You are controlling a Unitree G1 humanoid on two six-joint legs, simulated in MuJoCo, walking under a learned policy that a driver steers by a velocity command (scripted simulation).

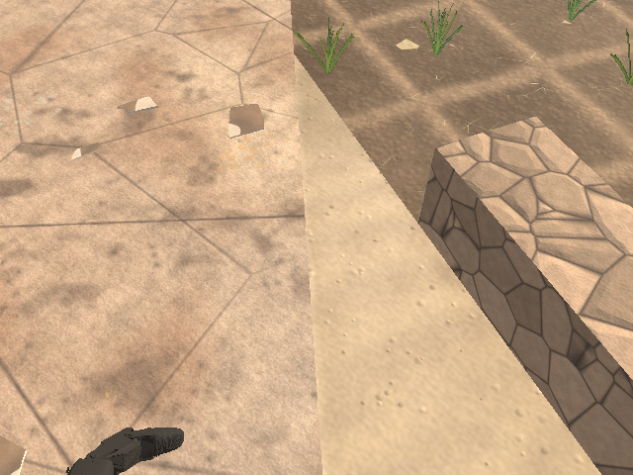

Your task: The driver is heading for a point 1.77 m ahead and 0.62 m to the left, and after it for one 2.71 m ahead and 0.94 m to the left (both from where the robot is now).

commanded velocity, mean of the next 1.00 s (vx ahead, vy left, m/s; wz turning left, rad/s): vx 0.50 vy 0.00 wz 0.37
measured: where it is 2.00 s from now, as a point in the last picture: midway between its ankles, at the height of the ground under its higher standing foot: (116, 255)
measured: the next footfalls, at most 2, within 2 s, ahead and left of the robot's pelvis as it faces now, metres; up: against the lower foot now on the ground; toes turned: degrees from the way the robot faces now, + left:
right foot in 0.12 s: +0.24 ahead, -0.15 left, -0.13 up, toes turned -5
left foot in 0.58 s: +0.48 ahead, +0.13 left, +0.00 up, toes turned +12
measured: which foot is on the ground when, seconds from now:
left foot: down 0.00-0.10, up 0.12-0.56, down 0.58-1.00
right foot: up 0.00-0.10, down 0.12-0.60, up 0.62-1.00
